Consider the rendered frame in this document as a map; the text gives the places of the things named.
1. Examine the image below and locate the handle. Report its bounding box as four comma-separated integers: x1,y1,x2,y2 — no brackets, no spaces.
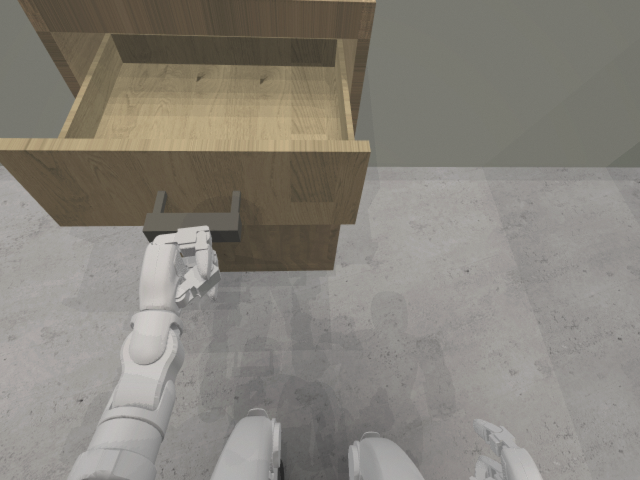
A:
143,191,242,243

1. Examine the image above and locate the right robot hand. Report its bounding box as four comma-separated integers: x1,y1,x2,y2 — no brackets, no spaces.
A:
469,419,543,480

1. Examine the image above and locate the left robot hand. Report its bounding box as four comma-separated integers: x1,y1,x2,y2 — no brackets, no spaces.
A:
139,225,221,317

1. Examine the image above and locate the cabinet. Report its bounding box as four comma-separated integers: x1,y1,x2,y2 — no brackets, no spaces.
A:
18,0,376,272

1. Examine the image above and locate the robot right shin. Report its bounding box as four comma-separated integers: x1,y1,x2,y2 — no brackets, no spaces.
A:
359,432,380,443

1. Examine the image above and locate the drawer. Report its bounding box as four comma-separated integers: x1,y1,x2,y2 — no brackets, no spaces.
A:
0,33,371,227

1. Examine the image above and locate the robot left thigh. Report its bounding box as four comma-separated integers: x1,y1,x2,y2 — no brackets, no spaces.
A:
210,416,281,480

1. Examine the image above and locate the robot left forearm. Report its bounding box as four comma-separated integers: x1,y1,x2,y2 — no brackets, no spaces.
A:
67,309,185,480

